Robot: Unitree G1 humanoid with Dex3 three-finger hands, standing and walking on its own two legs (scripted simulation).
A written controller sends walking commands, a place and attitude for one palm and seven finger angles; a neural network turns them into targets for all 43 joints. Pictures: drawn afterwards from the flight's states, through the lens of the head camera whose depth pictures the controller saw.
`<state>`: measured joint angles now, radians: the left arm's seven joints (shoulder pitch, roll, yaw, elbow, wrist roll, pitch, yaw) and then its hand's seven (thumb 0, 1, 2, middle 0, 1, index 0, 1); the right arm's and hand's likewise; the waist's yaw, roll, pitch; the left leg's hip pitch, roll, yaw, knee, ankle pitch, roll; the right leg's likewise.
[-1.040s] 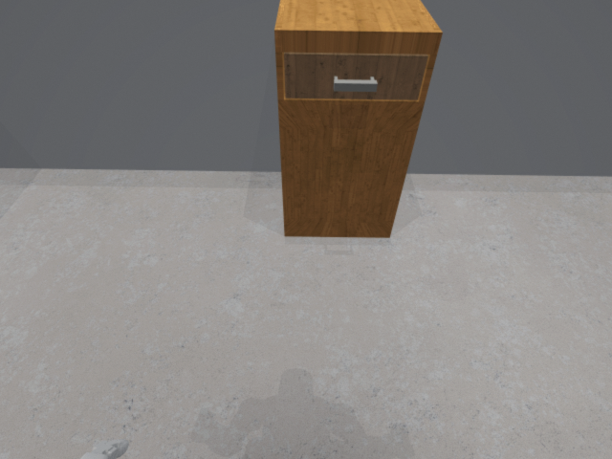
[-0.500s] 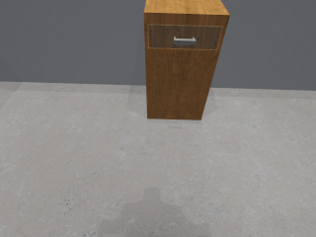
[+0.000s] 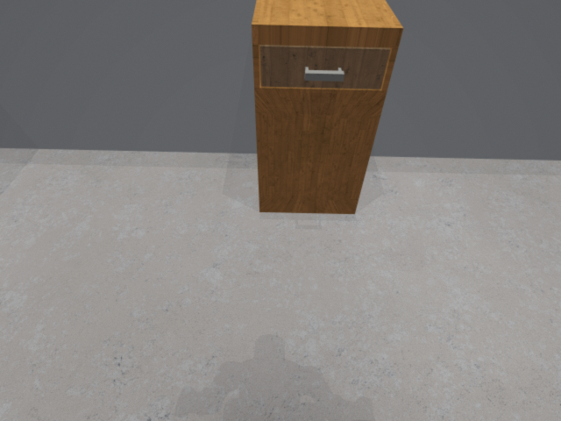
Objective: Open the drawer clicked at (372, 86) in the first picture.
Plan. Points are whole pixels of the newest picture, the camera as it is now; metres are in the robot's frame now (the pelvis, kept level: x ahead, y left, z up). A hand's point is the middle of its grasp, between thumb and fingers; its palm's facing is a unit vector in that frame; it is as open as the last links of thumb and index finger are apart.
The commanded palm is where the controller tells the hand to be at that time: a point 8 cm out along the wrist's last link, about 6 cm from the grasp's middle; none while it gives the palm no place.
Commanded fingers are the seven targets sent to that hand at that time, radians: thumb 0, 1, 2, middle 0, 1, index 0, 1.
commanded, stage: look at it before walking up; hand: left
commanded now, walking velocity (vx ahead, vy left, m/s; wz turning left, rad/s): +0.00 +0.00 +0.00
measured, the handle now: (323, 72) +1.17 -0.08 -0.04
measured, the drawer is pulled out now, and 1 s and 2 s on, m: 0.00 0.00 0.00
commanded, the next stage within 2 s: walk to a spot facing it in 0.40 s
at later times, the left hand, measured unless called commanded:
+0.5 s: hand out of the picture +0.08 +0.24 -0.16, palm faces -0.02 -0.94 -0.33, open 7.4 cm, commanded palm none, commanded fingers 0.00 0.90 0.90 -0.20 -0.30 -0.20 -0.30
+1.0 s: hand out of the picture +0.05 +0.16 -0.17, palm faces -0.15 -0.95 -0.27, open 7.4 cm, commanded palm none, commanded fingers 0.00 0.90 0.90 -0.20 -0.30 -0.20 -0.30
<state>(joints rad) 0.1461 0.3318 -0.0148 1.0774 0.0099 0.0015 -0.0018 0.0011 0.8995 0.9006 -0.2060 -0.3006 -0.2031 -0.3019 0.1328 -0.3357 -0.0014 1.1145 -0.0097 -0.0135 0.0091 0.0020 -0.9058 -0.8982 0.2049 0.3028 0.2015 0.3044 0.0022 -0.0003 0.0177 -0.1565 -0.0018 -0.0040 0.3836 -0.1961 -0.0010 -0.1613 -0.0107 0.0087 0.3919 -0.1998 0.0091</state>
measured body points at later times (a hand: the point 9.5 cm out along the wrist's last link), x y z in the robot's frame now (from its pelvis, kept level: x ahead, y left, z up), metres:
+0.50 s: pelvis +0.01 +0.00 +0.00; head +0.01 -0.01 +0.45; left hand +0.08 +0.29 -0.13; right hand +0.09 -0.30 -0.13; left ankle +0.01 +0.12 -0.74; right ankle +0.01 -0.13 -0.74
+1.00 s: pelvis -0.01 -0.04 -0.02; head +0.00 -0.07 +0.43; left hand +0.06 +0.21 -0.15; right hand +0.00 -0.30 -0.18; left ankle -0.01 +0.11 -0.69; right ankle -0.01 -0.11 -0.74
